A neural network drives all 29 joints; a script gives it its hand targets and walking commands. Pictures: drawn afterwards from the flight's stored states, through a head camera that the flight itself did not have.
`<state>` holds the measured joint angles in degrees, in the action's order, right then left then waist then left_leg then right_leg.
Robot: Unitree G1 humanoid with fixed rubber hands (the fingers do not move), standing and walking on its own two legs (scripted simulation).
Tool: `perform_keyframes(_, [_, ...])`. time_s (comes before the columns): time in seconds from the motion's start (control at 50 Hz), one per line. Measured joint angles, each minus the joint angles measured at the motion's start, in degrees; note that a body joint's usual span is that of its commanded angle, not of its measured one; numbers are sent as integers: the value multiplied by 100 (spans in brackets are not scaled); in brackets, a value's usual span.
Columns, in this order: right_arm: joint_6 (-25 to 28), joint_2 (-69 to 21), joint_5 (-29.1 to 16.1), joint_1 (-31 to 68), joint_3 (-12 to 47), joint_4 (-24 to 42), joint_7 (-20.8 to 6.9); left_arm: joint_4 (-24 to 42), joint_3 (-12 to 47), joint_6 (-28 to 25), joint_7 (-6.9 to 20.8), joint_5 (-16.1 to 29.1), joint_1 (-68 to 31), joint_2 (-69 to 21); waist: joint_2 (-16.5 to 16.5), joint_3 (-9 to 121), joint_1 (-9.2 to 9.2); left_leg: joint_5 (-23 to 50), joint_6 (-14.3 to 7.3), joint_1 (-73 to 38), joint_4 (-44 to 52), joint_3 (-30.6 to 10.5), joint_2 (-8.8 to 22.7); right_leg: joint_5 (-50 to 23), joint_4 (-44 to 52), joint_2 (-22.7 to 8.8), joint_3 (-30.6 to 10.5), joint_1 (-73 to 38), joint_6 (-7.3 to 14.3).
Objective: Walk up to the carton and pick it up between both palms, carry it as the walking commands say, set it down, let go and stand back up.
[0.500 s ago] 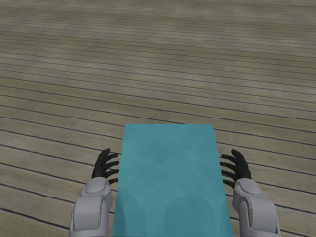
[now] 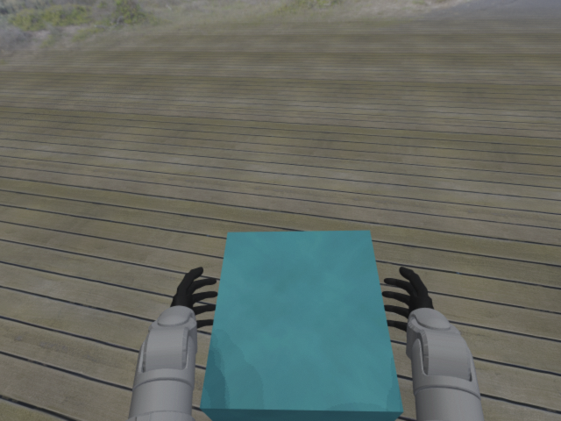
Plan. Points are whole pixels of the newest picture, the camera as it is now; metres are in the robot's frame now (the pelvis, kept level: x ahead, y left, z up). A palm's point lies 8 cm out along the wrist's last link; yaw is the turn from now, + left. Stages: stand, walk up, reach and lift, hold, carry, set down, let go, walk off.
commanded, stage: hold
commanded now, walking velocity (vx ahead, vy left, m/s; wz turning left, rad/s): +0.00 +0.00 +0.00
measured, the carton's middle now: (299, 326) +0.33 +0.00 -0.03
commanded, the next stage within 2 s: set down in 0.20 s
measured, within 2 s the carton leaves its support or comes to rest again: neither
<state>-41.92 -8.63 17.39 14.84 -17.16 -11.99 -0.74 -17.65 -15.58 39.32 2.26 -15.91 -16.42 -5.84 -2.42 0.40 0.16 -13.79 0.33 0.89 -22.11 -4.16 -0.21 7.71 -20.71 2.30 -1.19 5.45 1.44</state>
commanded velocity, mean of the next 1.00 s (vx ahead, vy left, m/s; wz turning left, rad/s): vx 0.00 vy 0.00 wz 0.00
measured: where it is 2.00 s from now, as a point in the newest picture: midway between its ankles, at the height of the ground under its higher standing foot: outside the picture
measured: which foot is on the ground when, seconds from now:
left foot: down 0.00-1.00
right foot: down 0.00-1.00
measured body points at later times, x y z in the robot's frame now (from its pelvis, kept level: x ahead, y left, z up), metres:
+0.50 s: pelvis +0.01 +0.02 +0.00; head -0.01 +0.02 +0.45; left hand +0.32 +0.19 +0.00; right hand +0.31 -0.16 +0.00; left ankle -0.01 +0.13 -0.74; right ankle +0.05 -0.10 -0.74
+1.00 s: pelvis +0.00 +0.02 -0.03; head +0.10 +0.00 +0.41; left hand +0.33 +0.17 -0.09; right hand +0.33 -0.17 -0.09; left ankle +0.00 +0.13 -0.74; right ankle +0.05 -0.10 -0.74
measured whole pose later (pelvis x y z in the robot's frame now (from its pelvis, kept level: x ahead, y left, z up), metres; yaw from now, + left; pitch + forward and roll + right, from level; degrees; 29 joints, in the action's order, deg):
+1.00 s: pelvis +0.00 +0.02 -0.03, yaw -1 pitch +17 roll +1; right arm -19.7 -4.8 15.8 22.3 -21.2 -28.7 -2.6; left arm -30.2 -19.6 17.7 -1.4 -12.3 -20.9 -5.9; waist -1.2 4.1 1.8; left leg -17.6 -0.7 37.5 -38.4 -4.1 -4.0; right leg 11.4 -36.9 1.9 -5.3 42.2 -0.7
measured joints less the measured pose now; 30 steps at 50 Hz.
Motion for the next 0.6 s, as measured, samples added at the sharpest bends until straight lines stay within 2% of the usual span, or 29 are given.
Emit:
perform_keyframes(0.14, [14, -71, 120, 269, -17, -262, 29, -284, -141, -26, -143, 23, -260, 109, 9, -37, -46, 1, 1, 10, 1, -166, 21, -53, 99, 103, -20, -47, 67])
perform_keyframes(0.22, [8, -47, 83, 177, 77, -177, 79, -182, -71, -16, -167, 36, -171, 94, 14, 2, -101, 45, 41, 38, 92, -195, 29, -121, 240, 131, -59, -40, 69])
perform_keyframes(0.3, [166, -58, 162, 230, -120, -574, 24, -645, -296, -202, 138, -203, -281, 100, 42, 79, -60, 51, 14, 137, 95, -223, 16, -177, 369, 122, -56, -11, 40])
perform_keyframes(0.38, [345, -7, 92, 148, -176, -724, -53, -781, -196, -361, 329, -233, -213, 197, 97, 11, -5, 43, 9, 241, 54, -199, -42, -154, 317, 72, -92, 100, -15])
perform_keyframes(0.46, [663, 56, 69, 90, -252, -866, -139, -770, -164, -573, 255, -187, -113, 122, 139, -38, -23, -29, -67, 416, -85, -123, -113, -70, 140, 21, -175, 307, -87])
perform_keyframes(0.6, [1080, 220, 111, 205, -403, -1169, -333, -865, -222, -900, 1, -58, -105, -51, 132, -43, 164, -167, -189, 912, -414, -101, -275, 130, -241, -101, -220, 816, -189])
